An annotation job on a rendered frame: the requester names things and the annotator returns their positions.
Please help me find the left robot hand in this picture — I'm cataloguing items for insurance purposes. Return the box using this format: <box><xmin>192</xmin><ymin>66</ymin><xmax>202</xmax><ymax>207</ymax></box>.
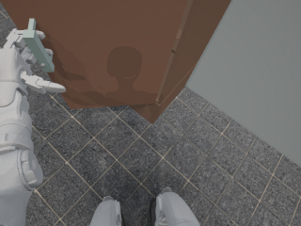
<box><xmin>0</xmin><ymin>28</ymin><xmax>66</xmax><ymax>94</ymax></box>

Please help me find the cupboard door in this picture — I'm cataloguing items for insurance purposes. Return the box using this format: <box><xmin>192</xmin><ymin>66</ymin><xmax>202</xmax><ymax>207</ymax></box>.
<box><xmin>0</xmin><ymin>0</ymin><xmax>188</xmax><ymax>109</ymax></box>

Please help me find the handle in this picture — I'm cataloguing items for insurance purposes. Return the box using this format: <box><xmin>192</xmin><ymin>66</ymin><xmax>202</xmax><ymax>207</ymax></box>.
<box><xmin>23</xmin><ymin>18</ymin><xmax>55</xmax><ymax>73</ymax></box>

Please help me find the left robot upper arm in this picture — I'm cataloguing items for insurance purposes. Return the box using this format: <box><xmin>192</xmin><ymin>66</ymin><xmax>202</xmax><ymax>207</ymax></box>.
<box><xmin>0</xmin><ymin>149</ymin><xmax>43</xmax><ymax>226</ymax></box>

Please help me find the robot right thigh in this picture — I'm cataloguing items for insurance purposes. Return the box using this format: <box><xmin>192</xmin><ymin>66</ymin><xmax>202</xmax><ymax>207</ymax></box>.
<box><xmin>156</xmin><ymin>192</ymin><xmax>200</xmax><ymax>226</ymax></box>

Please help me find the robot left forearm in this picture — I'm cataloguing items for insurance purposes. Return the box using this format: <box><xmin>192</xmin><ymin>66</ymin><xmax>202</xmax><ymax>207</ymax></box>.
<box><xmin>0</xmin><ymin>81</ymin><xmax>34</xmax><ymax>155</ymax></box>

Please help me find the right robot shin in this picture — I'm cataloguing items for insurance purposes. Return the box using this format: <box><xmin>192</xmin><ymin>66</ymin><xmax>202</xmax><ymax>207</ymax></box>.
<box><xmin>154</xmin><ymin>187</ymin><xmax>172</xmax><ymax>226</ymax></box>

